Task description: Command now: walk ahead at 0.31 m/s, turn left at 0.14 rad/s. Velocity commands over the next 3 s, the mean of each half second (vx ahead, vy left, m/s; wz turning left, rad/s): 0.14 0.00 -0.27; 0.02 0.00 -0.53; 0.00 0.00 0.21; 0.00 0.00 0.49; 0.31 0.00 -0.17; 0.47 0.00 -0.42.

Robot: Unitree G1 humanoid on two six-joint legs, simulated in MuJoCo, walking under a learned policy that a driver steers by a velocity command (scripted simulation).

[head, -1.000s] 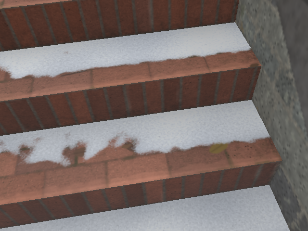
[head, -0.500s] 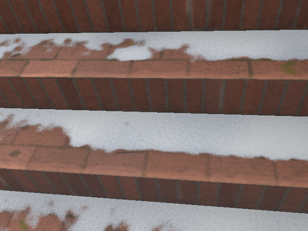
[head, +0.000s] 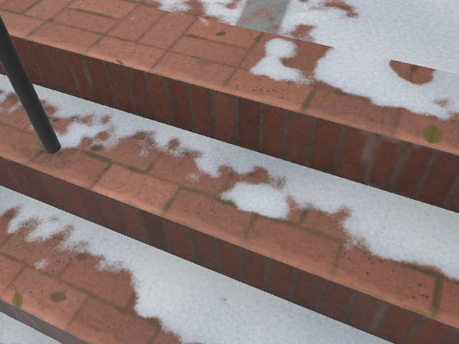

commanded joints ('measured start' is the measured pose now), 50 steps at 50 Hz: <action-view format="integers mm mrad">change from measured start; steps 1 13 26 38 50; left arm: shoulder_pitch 200 180 -44 -291 10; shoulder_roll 2 110 -20 -21 139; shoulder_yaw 10 43 34 3 6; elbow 93 -13 -273 -467 -346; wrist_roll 22 6 25 33 26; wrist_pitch -51 -37 73 142 141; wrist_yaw -23 3 -13 -22 36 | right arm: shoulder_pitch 35 -246 24 125 139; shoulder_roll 178 99 -12 -219 5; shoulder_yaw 86 86 54 -21 64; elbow -66 -144 42 37 -39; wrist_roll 19 54 10 18 39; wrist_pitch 33 31 -34 -66 42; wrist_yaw -7 -16 -77 -64 -42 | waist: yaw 7 51 90 16 24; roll -107 -176 6 54 -369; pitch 14 -120 21 6 -254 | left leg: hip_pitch -402 107 480 682 -180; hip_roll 1 155 505 550 59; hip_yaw -92 198 81 195 -36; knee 216 -889 -1540 -1578 18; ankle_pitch -194 18 74 -44 -135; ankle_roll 17 -35 83 81 -202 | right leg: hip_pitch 341 513 -383 -667 438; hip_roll -197 -88 48 -45 -197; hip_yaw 439 150 219 239 441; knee -521 -660 1083 1038 -248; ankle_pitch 298 905 29 -50 87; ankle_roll -177 -134 -3 15 -72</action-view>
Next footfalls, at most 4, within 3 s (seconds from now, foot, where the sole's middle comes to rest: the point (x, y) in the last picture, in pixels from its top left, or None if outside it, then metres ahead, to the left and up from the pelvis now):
0.34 left None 0.23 0.20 -0.71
0.90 right None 0.16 -0.25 -0.53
1.38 left None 0.34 -0.04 -0.53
1.86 right None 0.29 -0.24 -0.53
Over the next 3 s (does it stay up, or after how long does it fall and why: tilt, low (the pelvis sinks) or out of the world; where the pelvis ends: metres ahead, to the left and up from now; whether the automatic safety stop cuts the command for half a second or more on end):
stays up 0.65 -0.21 0.40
